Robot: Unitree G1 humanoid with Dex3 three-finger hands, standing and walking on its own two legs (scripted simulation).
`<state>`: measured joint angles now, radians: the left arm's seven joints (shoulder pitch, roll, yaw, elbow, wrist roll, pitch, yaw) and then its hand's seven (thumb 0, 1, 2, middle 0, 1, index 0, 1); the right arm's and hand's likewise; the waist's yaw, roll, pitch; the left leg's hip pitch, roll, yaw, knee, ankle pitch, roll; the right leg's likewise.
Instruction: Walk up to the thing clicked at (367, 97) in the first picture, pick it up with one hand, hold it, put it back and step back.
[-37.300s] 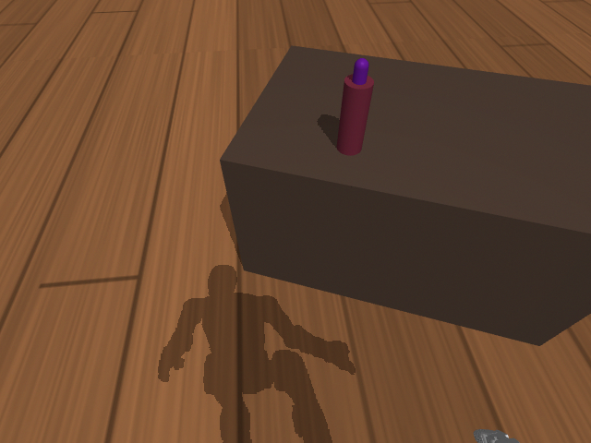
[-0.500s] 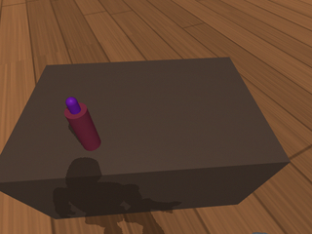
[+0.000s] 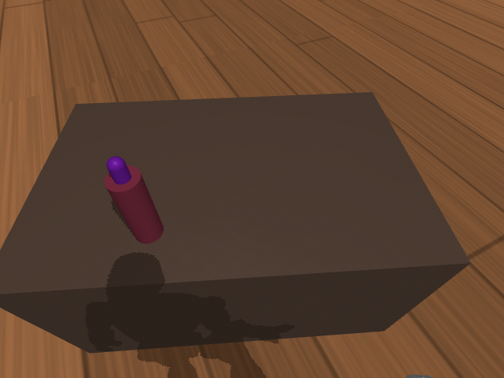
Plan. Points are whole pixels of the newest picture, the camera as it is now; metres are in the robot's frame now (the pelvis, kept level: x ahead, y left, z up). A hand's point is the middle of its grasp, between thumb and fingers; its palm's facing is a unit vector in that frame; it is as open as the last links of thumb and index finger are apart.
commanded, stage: stand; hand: left
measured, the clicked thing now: (133, 200) +0.46 +0.26 -0.05
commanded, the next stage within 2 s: step back in 0.56 s
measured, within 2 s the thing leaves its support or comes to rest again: neither
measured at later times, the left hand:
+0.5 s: hand out of the picture +0.07 +0.25 -0.16, palm faces -0.02 -0.94 -0.33, open 7.4 cm
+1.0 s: hand out of the picture +0.05 +0.28 -0.17, palm faces -0.02 -0.92 -0.40, open 7.4 cm
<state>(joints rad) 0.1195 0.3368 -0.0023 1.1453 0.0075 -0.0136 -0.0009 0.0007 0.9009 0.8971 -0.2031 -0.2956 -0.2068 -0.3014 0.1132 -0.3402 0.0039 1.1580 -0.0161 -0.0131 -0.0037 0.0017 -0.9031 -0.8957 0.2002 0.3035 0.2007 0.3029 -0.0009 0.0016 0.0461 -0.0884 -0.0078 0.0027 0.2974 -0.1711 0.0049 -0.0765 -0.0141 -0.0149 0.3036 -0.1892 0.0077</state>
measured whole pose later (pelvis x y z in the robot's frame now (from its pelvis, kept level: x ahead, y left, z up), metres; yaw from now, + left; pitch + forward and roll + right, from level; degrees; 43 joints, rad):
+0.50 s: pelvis +0.00 +0.00 +0.00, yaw +0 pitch -2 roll +0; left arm 0.13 0.34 -0.01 1.13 0.01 -0.01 0.00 0.00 0.90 0.90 -0.20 -0.30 -0.21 -0.30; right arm 0.12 -0.34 0.00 1.15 -0.01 -0.01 0.00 0.00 -0.90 -0.90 0.20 0.30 0.20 0.30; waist 0.00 0.00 0.04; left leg -0.09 -0.01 0.00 0.30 -0.17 0.00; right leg -0.08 -0.01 -0.02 0.30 -0.19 0.01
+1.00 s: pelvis -0.08 +0.01 -0.03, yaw +3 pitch -1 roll +1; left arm 0.03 0.38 0.05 0.89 0.04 0.04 0.00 0.00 0.90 0.90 -0.20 -0.30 -0.21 -0.30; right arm 0.12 -0.42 -0.07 0.93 0.00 0.05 0.01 0.00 -0.91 -0.90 0.20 0.30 0.20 0.30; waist -0.01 -0.01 0.18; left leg -0.37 -0.06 -0.05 0.97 -0.52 0.02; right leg -0.40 -0.07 -0.03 0.68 -0.26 0.00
